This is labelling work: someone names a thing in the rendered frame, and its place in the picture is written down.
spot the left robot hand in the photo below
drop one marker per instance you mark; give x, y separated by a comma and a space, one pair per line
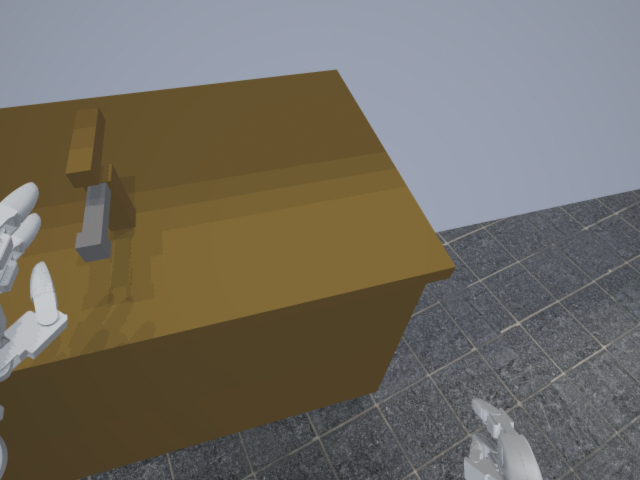
32, 332

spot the tap lever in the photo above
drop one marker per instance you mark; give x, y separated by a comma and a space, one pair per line
93, 243

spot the right robot hand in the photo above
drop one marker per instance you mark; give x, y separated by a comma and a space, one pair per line
511, 459

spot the counter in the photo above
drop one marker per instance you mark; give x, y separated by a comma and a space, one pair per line
266, 258

